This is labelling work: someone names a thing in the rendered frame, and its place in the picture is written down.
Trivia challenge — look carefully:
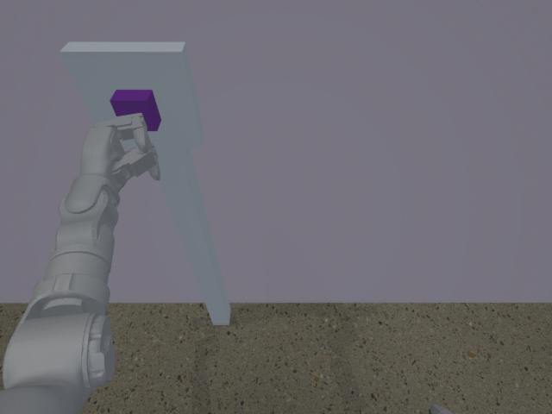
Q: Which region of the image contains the left robot upper arm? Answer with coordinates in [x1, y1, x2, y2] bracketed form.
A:
[0, 311, 116, 414]

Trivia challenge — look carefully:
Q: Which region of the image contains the robot left forearm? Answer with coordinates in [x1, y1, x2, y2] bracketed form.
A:
[3, 174, 120, 389]

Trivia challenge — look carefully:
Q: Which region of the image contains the panel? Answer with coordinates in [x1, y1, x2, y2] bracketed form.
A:
[60, 41, 231, 325]

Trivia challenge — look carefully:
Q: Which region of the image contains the left robot hand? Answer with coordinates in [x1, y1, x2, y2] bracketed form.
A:
[80, 113, 160, 192]

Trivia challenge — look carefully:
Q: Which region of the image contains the button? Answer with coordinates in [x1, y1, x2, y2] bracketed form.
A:
[110, 90, 161, 131]

